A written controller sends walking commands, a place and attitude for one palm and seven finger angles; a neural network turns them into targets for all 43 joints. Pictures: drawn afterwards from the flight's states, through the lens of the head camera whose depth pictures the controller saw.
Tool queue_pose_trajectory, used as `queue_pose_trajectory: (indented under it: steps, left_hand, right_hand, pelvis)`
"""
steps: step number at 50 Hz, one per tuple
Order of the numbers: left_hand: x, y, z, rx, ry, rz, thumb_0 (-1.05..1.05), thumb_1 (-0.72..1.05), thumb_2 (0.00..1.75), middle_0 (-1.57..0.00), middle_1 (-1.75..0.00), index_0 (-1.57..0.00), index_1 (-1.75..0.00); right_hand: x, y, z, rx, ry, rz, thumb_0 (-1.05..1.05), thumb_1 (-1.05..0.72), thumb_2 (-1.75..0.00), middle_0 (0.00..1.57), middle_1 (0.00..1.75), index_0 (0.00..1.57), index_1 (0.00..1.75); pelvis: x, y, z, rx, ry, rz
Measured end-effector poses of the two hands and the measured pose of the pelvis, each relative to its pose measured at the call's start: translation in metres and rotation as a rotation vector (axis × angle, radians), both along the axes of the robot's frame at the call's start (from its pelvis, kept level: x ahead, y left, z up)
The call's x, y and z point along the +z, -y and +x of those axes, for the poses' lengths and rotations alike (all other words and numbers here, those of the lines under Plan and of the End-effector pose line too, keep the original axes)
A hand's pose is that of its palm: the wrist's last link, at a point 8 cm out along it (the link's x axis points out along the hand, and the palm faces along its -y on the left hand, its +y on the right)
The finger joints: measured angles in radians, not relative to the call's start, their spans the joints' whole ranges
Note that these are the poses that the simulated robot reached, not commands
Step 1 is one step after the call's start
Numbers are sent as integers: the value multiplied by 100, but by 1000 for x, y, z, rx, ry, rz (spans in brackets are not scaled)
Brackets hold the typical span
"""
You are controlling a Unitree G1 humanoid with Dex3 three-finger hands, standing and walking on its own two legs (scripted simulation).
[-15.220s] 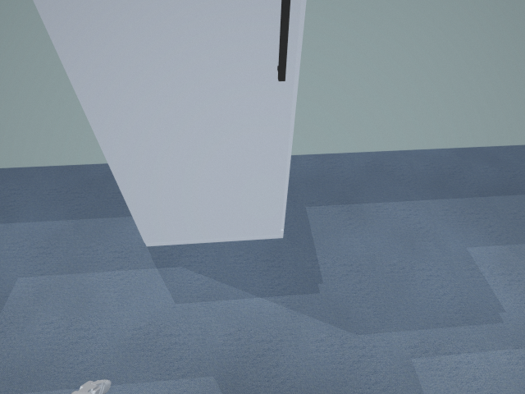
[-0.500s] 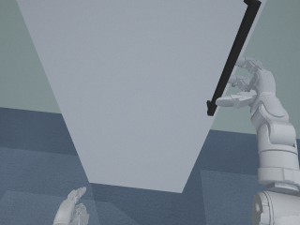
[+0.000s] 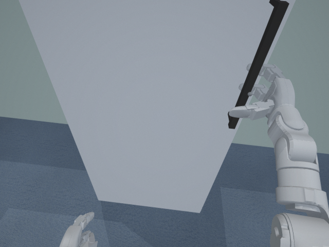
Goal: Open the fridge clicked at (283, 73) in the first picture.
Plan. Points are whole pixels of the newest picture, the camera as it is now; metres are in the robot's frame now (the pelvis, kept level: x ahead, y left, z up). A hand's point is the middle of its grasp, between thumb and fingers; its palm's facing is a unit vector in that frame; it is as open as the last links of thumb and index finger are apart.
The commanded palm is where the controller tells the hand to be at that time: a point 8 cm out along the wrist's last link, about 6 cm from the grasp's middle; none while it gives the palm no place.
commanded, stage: slide the fingers in behind the handle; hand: right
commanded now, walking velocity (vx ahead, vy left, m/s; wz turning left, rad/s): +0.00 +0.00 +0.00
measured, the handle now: (249, 74) +0.46 -0.17 +0.24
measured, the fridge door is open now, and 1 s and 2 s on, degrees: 0 0 0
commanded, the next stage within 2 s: grip the handle and tug to test in 0.72 s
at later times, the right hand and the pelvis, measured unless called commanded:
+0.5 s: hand (242, 92) +0.40 -0.14 +0.23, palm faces +0.10 +1.00 +0.00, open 14.4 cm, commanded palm +0.37 -0.18 +0.22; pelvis +0.00 +0.00 +0.00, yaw -1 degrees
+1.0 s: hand (242, 91) +0.40 -0.14 +0.23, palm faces +0.08 +1.00 +0.01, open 13.5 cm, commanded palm +0.37 -0.19 +0.22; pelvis +0.00 +0.00 +0.00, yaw +0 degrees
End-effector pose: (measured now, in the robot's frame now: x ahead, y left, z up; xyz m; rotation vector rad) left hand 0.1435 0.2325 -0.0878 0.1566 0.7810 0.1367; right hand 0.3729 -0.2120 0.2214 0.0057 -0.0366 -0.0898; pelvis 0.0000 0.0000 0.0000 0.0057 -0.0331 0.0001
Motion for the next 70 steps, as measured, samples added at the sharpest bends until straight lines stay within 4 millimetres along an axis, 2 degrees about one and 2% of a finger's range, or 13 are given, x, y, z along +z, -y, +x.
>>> queue_pose_trajectory:
  steps: [16,27,46,54,70]
  left_hand:
    - [5,10,15,-35,38,-8,1,91,90,-20,-30,-20,-30]
    - [1,17,15,-54,15,-20,1,91,90,-20,-30,-20,-30]
    - [5,3,12,-12,18,-12,1,91,90,-20,-30,-20,-30]
    - [5,1,16,-15,14,-4,1,91,90,-20,-30,-20,-30]
    - [5,8,18,-28,17,-23,1,91,90,-20,-30,-20,-30]
  right_hand:
    - [2,-8,-2,-20,-2,-5,-1,50,-30,27,119,23,118]
    - [4,-20,2,1,-3,-9,-1,50,-30,28,119,23,119]
    - [4,-20,2,8,2,-6,-1,47,-31,26,120,24,117]
    - [4,-18,3,5,-7,-3,-1,25,-40,30,123,29,121]
    - [5,-17,5,-3,-10,-7,0,-46,-71,36,131,35,128]
  pelvis:
    - [0,1,-1,-10,8,0]
    - [0,2,0,-14,5,-1]
    - [1,-1,3,8,8,-1]
    - [1,-2,4,2,3,0]
    - [1,-2,5,3,2,0]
